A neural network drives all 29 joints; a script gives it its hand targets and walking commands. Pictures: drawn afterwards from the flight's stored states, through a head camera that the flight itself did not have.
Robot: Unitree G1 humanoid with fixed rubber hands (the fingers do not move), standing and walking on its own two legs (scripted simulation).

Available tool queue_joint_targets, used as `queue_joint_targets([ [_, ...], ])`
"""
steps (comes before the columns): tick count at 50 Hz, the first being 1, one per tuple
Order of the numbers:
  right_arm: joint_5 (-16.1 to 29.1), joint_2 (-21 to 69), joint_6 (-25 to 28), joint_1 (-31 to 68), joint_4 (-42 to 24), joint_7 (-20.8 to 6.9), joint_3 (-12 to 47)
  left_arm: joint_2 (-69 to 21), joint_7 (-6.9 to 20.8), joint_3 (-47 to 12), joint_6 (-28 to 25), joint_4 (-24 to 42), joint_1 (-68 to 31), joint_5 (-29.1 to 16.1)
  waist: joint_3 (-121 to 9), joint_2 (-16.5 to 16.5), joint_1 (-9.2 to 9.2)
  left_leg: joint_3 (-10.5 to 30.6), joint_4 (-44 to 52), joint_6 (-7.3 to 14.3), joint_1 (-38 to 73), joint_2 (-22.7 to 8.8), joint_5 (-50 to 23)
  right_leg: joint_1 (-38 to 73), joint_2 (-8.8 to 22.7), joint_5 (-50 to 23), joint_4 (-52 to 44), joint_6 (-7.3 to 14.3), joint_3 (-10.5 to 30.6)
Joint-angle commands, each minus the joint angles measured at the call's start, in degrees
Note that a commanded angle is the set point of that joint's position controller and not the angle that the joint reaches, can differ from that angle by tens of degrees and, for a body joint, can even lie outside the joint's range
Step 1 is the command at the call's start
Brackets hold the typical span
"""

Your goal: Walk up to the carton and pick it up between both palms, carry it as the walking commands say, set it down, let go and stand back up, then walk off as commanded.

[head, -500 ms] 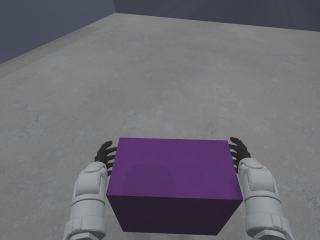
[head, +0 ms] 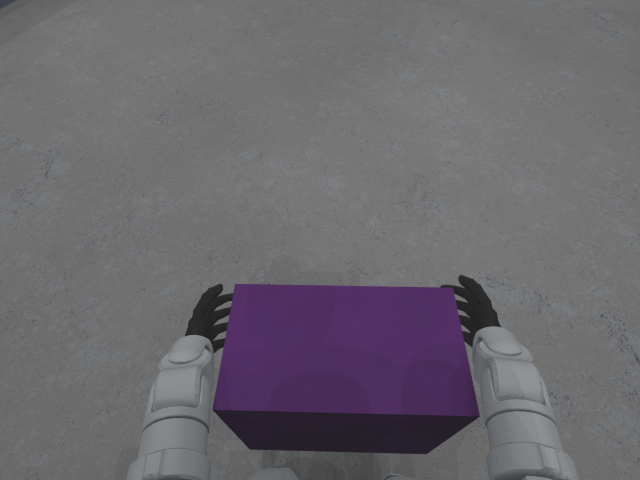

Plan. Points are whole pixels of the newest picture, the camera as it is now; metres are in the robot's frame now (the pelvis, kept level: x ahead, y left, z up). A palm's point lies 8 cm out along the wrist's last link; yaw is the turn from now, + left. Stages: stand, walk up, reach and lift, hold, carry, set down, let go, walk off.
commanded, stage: set down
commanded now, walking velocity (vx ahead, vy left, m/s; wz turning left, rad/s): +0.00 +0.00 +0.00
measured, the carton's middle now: (340, 377) +0.26 +0.01 -0.11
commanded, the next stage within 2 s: none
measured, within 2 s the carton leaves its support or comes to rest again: neither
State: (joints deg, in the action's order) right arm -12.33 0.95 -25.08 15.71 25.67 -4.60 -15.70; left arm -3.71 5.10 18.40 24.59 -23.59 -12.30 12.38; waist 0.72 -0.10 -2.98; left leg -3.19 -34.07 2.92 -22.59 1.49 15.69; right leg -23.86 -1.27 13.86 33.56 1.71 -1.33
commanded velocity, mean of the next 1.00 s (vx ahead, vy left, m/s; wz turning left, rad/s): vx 0.00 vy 0.00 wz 0.00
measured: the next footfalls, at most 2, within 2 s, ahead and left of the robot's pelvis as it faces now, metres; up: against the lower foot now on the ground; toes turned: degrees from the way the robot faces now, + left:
none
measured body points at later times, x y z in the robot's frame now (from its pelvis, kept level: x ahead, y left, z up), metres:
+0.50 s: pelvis -0.05 +0.00 -0.06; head +0.10 +0.00 +0.36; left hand +0.31 +0.21 -0.12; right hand +0.35 -0.16 -0.11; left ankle +0.02 +0.09 -0.73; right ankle +0.03 -0.10 -0.73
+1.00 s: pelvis -0.06 +0.00 -0.14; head +0.15 +0.01 +0.25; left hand +0.34 +0.22 -0.22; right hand +0.38 -0.15 -0.21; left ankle +0.02 +0.09 -0.73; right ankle +0.03 -0.10 -0.73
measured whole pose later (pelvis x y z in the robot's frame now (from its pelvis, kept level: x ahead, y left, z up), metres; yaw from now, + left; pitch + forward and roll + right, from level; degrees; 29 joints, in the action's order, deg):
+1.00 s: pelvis -0.06 +0.00 -0.14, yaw +0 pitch +36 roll +0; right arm -10.3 -1.5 -20.3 40.1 31.0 -1.9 -19.8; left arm 2.2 3.8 23.6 19.9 -29.2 -35.4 7.2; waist -9.7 -0.8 -2.4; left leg -4.0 -75.4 3.7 -87.0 0.6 24.6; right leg -88.1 -0.6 22.3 74.2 2.0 -2.0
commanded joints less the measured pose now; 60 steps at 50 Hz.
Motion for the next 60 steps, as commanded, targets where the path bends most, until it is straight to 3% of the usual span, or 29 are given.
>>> queue_joint_targets([
  [1,10.2,53.7,6.5,32.1,-5.4,-11.0,29.7,-49.5,9.9,-32.3,-5.4,6.7,-35.4,-11.0,-34.5,0.5,0.75,10.4,-3.3,-1.7,5.6,1.9,-23.7,5.5,-3.1,-18.7,3.3,0.7,7.7],
  [5,7.8,52.7,7.7,32.3,-1.1,-10.6,27.2,-49.1,10.9,-32.6,-6.5,5.8,-40.1,-11.6,-36.9,3.2,2.88,10.2,-5.9,-2.1,-0.2,2.6,-20.4,1.7,-2.9,-17.8,6.3,1.3,7.7],
  [6,7.0,53.1,7.8,34.1,-1.9,-10.7,27.6,-50.0,11.1,-31.3,-6.5,3.2,-39.6,-10.9,-38.7,-0.6,2.75,9.8,-6.9,-2.1,-1.5,2.7,-21.0,1.8,-3.9,-18.4,7.0,1.0,6.3],
  [7,6.7,53.2,7.0,32.4,3.0,-10.8,24.4,-49.0,11.2,-31.3,-6.3,3.9,-42.5,-10.2,-34.5,4.4,3.21,9.5,-6.5,-2.3,-3.9,2.7,-16.9,-0.9,-3.5,-14.9,7.4,1.3,6.4],
  [9,6.3,54.1,7.3,33.7,2.5,-11.2,24.7,-49.3,11.4,-30.5,-6.7,3.8,-42.9,-10.0,-37.5,0.5,2.70,9.4,-7.5,-1.8,-5.4,3.0,-15.7,-0.4,-4.0,-14.2,8.2,1.2,6.4],
  [10,8.1,56.0,7.3,35.9,3.4,-11.9,25.3,-49.0,11.4,-30.4,-6.8,4.9,-45.5,-9.4,-39.7,4.2,0.35,8.7,-8.0,-1.8,-5.6,3.2,-15.4,-0.9,-4.4,-13.5,9.8,1.2,6.2],
  [12,7.6,53.5,7.6,39.5,2.7,-13.0,24.6,-49.9,11.5,-29.3,-6.3,2.0,-45.3,-9.3,-39.9,5.1,0.77,8.9,-8.9,-1.8,-6.4,3.1,-12.9,-6.0,-3.9,-10.1,11.2,1.7,6.6],
  [13,7.7,52.9,7.3,40.2,2.2,-13.2,25.1,-50.7,11.8,-29.0,-6.2,0.1,-44.3,-9.9,-40.8,0.7,1.99,9.9,-9.6,-1.5,-6.4,2.7,-14.2,-7.0,-4.7,-10.8,12.0,1.1,5.6],
  [16,7.8,54.2,7.6,43.2,3.1,-13.4,24.5,-51.0,12.0,-28.0,-6.4,1.2,-48.9,-9.4,-43.1,2.7,0.19,8.2,-10.9,-1.6,-10.5,3.2,-8.4,-7.3,-4.4,-6.7,13.1,1.5,6.4],
  [17,6.7,55.1,7.1,40.8,4.6,-13.2,24.8,-49.8,12.6,-28.0,-6.8,1.6,-50.4,-10.0,-46.0,-2.6,1.45,8.3,-12.0,-1.6,-12.6,3.2,-9.3,-6.0,-4.9,-7.8,13.2,1.0,5.7],
  [19,6.3,55.1,6.8,47.4,4.3,-13.4,22.7,-49.0,13.4,-25.3,-6.1,-1.6,-52.4,-9.0,-44.6,-3.1,0.71,8.5,-13.0,-0.6,-16.8,3.1,-2.2,-10.4,-4.6,-0.8,15.1,0.8,5.5],
  [23,9.5,57.7,7.0,51.7,2.7,-14.1,25.9,-47.6,14.1,-26.3,-6.9,1.2,-57.7,-10.5,-51.3,-1.6,-1.40,7.5,-16.5,-0.7,-18.5,3.8,-5.0,-12.2,-4.4,-2.7,17.7,0.6,6.3],
  [24,7.4,56.6,6.4,50.4,4.9,-13.9,23.6,-49.7,14.0,-25.1,-6.1,-1.7,-56.6,-9.3,-47.1,-1.3,0.60,8.4,-16.3,-0.6,-19.9,3.6,-2.7,-16.3,-4.7,-1.7,19.4,0.7,5.7],
  [26,7.1,56.2,6.4,51.3,5.0,-13.7,23.3,-47.8,14.2,-24.2,-6.2,-1.6,-58.0,-9.4,-47.6,-2.7,-0.10,7.2,-18.0,-0.8,-22.6,4.1,-3.5,-16.0,-4.5,-0.8,18.9,0.5,6.5],
  [27,8.4,56.4,6.6,55.3,4.9,-13.8,23.6,-49.4,14.1,-25.2,-5.8,-2.1,-60.0,-9.6,-49.7,0.8,-1.31,7.5,-17.9,-0.9,-21.6,4.0,0.4,-18.8,-4.5,3.0,20.7,0.4,6.5],
  [32,9.8,55.5,6.6,56.5,2.3,-13.4,25.1,-50.2,15.1,-25.6,-5.4,-3.2,-59.9,-10.1,-57.7,1.5,-0.73,6.8,-22.0,-1.1,-25.0,4.5,-3.0,-18.2,-5.0,-0.2,23.4,0.8,6.9],
  [34,7.1,55.7,6.0,53.3,7.5,-13.4,21.7,-51.2,15.1,-24.9,-5.5,-3.4,-62.0,-10.3,-58.6,0.2,2.45,6.5,-23.9,-1.3,-28.5,4.5,-2.1,-22.1,-5.8,-0.3,25.6,1.1,5.2],
  [37,9.7,57.5,6.4,54.5,5.4,-14.0,24.5,-47.9,15.1,-26.0,-6.3,0.0,-63.0,-10.3,-60.3,0.5,-1.02,5.1,-26.8,-1.4,-30.0,4.8,-6.5,-25.6,-6.1,-3.5,28.4,0.6,5.6],
  [39,9.3,57.9,6.0,52.5,7.1,-13.0,24.1,-48.4,15.3,-26.1,-6.4,-0.9,-63.4,-11.4,-60.6,-1.7,0.18,5.1,-28.0,-1.4,-34.5,4.8,-5.9,-22.6,-6.1,-4.1,28.7,0.4,6.2],
  [42,12.0,58.6,7.1,57.3,2.4,-12.7,28.0,-47.2,14.7,-27.0,-7.1,1.5,-64.4,-12.2,-66.8,-2.3,-2.10,5.9,-30.3,-1.2,-33.9,5.3,-8.9,-26.5,-6.4,-6.0,32.9,-0.1,6.0],
  [47,11.6,55.1,7.1,57.3,0.3,-11.1,28.0,-48.6,14.1,-29.6,-6.4,0.3,-64.0,-14.4,-70.9,-1.1,1.19,5.3,-33.9,-2.1,-36.1,6.0,-7.7,-30.3,-7.2,-5.4,36.3,-0.2,4.3],
  [49,13.7,55.7,7.7,57.8,-0.9,-10.6,30.0,-46.9,13.2,-30.2,-6.9,3.0,-63.6,-14.8,-74.3,-0.2,-2.36,5.6,-35.4,-1.9,-36.3,5.9,-10.5,-30.6,-7.3,-7.3,38.0,0.1,5.1],
  [50,12.8,57.2,7.1,55.2,3.5,-10.9,28.1,-45.5,12.3,-30.7,-6.8,3.1,-64.0,-14.6,-70.5,0.3,-0.64,6.2,-35.8,-2.0,-35.4,5.6,-11.3,-35.7,-7.3,-6.7,38.6,-0.3,4.4],
  [51,14.1,54.6,7.6,56.7,0.8,-10.6,30.0,-46.5,12.2,-32.0,-7.3,5.3,-65.3,-15.7,-73.6,0.5,-2.30,5.2,-36.7,-2.6,-36.8,5.9,-12.7,-33.0,-7.3,-8.4,38.7,0.1,4.7],
  [53,12.7,52.2,7.5,55.7,1.5,-10.3,27.8,-48.0,11.6,-32.4,-6.7,1.3,-64.2,-16.6,-72.8,1.9,2.55,6.9,-37.1,-2.9,-34.0,5.5,-13.5,-38.6,-7.3,-6.9,40.1,-0.2,3.8],
  [54,13.3,54.4,7.4,57.1,1.8,-10.4,28.2,-45.8,11.4,-30.7,-7.1,2.5,-64.4,-16.0,-74.3,-1.9,-0.37,6.1,-38.8,-2.3,-36.4,5.8,-11.2,-37.2,-7.6,-5.5,40.8,-0.6,3.7],
  [55,12.7,53.4,7.4,58.3,2.4,-10.3,27.1,-45.9,11.2,-30.2,-7.0,0.6,-64.7,-15.9,-69.5,-1.8,1.05,5.9,-39.0,-2.3,-39.8,5.8,-9.4,-39.7,-7.8,-4.9,41.4,-0.3,2.9],
  [56,14.0,54.7,7.8,60.0,3.6,-10.1,27.6,-45.2,11.1,-29.6,-7.2,0.9,-66.2,-15.4,-70.8,-0.5,-1.11,5.6,-39.8,-2.1,-39.2,5.9,-8.8,-40.0,-7.6,-3.0,41.7,-0.3,4.0],
  [60,13.3,53.0,7.4,61.4,6.4,-9.9,25.7,-45.3,10.5,-27.1,-6.8,-3.5,-66.9,-14.5,-66.8,-2.0,-1.38,6.4,-40.4,-2.0,-42.7,5.2,-4.4,-43.1,-7.0,-0.3,43.8,-0.4,3.4],
])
